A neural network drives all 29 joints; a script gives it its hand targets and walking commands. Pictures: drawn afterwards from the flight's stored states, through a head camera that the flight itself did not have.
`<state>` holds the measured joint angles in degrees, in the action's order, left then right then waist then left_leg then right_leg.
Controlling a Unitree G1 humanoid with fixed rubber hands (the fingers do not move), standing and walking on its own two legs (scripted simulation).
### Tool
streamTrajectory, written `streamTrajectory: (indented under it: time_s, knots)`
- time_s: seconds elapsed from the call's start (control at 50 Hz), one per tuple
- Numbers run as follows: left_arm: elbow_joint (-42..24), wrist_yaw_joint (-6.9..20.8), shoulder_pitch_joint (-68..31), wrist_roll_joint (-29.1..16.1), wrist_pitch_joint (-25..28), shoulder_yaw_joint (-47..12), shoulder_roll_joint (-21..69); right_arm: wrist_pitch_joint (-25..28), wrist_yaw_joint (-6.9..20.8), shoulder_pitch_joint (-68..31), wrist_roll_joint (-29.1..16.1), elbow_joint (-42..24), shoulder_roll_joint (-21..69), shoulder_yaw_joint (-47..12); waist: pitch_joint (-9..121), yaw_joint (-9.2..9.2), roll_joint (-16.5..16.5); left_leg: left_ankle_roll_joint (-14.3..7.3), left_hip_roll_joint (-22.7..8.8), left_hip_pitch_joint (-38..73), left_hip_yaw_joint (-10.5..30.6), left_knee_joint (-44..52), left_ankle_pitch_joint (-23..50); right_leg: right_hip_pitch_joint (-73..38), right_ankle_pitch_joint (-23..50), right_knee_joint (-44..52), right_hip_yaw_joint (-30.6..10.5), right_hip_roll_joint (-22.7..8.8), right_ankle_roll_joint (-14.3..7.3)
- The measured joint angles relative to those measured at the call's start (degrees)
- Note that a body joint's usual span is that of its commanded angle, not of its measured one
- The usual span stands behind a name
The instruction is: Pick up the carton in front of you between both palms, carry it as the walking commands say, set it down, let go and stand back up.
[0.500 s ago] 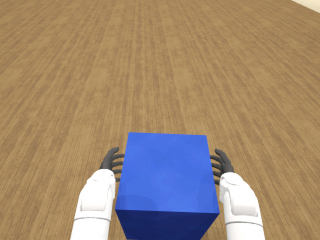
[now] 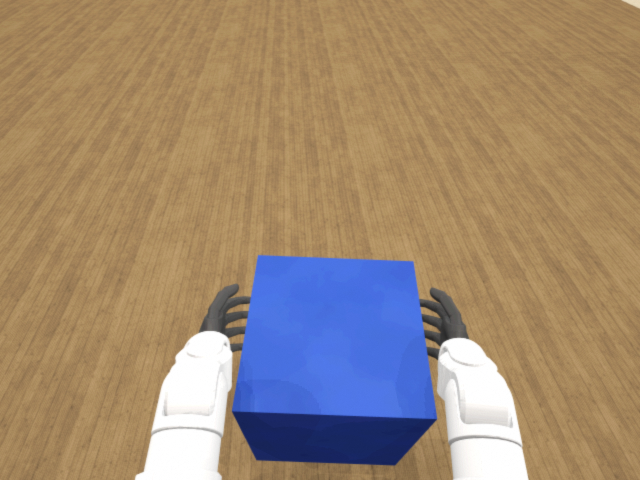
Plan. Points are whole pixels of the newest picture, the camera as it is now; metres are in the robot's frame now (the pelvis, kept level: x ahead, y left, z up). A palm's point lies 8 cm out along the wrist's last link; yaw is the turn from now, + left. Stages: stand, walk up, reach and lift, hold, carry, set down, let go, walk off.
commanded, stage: carry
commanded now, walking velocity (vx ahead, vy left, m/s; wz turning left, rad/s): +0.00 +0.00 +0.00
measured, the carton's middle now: (330, 366) +0.30 +0.00 -0.05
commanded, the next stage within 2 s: none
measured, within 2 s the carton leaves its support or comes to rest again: neither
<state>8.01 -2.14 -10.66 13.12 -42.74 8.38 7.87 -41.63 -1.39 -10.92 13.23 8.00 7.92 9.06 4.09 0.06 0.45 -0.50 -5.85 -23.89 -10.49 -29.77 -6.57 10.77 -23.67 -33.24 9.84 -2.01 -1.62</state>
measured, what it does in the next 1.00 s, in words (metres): walks ahead: right foot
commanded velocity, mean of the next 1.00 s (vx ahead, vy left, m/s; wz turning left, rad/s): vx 0.30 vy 0.00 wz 0.00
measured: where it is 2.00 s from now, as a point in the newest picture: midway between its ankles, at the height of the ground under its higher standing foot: (321, 455)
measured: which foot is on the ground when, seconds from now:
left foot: down 0.00-0.78, up 0.80-1.00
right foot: down 0.00-0.36, up 0.38-0.74, down 0.76-1.00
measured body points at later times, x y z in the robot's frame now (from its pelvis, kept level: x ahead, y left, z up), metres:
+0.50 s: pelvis +0.10 +0.04 +0.02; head +0.11 +0.04 +0.47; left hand +0.40 +0.18 +0.03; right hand +0.39 -0.12 +0.04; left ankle +0.09 +0.12 -0.73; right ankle +0.04 -0.09 -0.67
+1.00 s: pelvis +0.32 -0.02 +0.02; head +0.37 -0.03 +0.47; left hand +0.61 +0.15 +0.02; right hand +0.63 -0.16 +0.02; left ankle +0.35 +0.11 -0.70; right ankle +0.34 -0.11 -0.73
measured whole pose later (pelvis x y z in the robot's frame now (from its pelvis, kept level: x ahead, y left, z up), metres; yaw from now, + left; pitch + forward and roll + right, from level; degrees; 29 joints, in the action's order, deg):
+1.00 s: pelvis +0.32 -0.02 +0.02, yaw +3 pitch +4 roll +1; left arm 6.2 -2.8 -8.5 10.7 -37.6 7.2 7.6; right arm -38.1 -2.6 -8.2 12.0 3.7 7.5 7.4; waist -1.1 0.6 -1.3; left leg 1.1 -3.7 -24.9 -6.7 -37.7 -19.4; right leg 14.6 -9.1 -20.0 12.8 -3.1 -2.7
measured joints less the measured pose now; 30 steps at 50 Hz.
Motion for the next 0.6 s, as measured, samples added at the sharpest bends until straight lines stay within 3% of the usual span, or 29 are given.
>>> streamTrajectory:
  time_s: [0.14, 0.2, 0.26, 0.32, 0.34, 0.38, 0.46, 0.5, 0.6]
  knots:
    - [0.32, 0.04, -0.01, 0.11, 0.03, -0.06, 0.02, -0.03, 0.02, 0.12, 0.08, 0.12, 0.0, 0.09, 0.21, 0.03, -0.08, 0.26, -0.25, 0.41, 0.13, -0.19, -0.58, -0.86, 0.07, 0.7, 0.2, 0.24, -0.17]
    - [0.86, -0.06, 0.78, 0.3, -0.28, -1.02, -0.09, -0.1, 0.1, 1.55, 0.07, 0.23, -0.21, -0.11, 0.94, 0.28, 0.58, 1.04, -0.09, 0.63, 0.12, -3.65, -8.33, -3.59, 0.55, 3.82, 0.44, 0.18, -0.24]
    - [0.84, -0.35, 1.09, 0.34, -0.38, -1.64, -0.14, 0.08, 0.16, 1.94, -0.37, 0.34, -0.29, 0.18, 1.42, 0.48, 1.23, 0.96, 0.47, 0.72, 0.57, -6.93, -11.52, -6.5, 1.98, 8.54, 0.58, 0.05, 0.48]
    - [-0.17, -0.55, 0.33, 0.35, -0.34, -1.53, -0.02, 0.48, 0.26, 0.99, -0.86, -0.18, -0.2, 0.81, 1.08, 0.4, 1.92, 0.43, 1.78, 2.97, -0.24, -2.54, -11.18, -8.09, 1.77, 10.24, 0.47, -0.85, 1.61]
    - [-0.63, -0.53, -0.04, 0.39, -0.3, -1.24, 0.02, 0.66, 0.29, 0.4, -0.92, -0.24, -0.11, 0.96, 0.81, 0.38, 2.3, -0.17, 2.48, 4.53, -1.0, 0.42, -7.93, -7.99, 0.66, 8.9, 0.17, -1.61, 2.18]
    - [-1.22, -0.27, -0.3, 0.58, 0.03, -0.14, 0.0, 1.22, 0.27, -1.05, -0.57, 0.69, 0.19, 0.77, 0.47, 0.36, 2.87, -1.53, 3.37, 5.62, -2.55, 1.28, -3.91, -4.42, -0.64, 0.28, -0.76, -3.56, 2.77]
    - [-1.01, -0.02, 0.38, 0.17, 0.46, 0.5, -0.08, 1.25, -0.14, -0.53, -0.19, 0.92, 0.14, -0.41, 0.18, -0.5, 0.19, -2.22, 3.02, 8.34, -2.34, 5.01, -6.3, 8.5, -5.01, -20.6, -4.25, -1.75, 1.91]
    - [-1.71, -0.07, 1.17, -0.42, 0.63, -0.02, -0.2, 1.3, -0.66, 0.98, -0.88, -0.5, -0.11, -1.25, 0.0, -0.87, -0.66, -1.51, 2.81, 10.71, -1.82, 8.78, -5.27, 12.67, -2.34, -19.82, -4.1, -1.74, 1.59]
    - [-6.2, -0.39, 2.72, -1.7, 0.73, -1.04, -0.36, 1.11, -1.41, 2.46, -2.68, -5.12, -0.32, -2.5, -0.76, -1.43, -1.01, -0.49, 2.69, 16.66, -0.75, 15.12, -5.09, 18.42, 7.87, -7.86, -3.38, -3.03, 1.95]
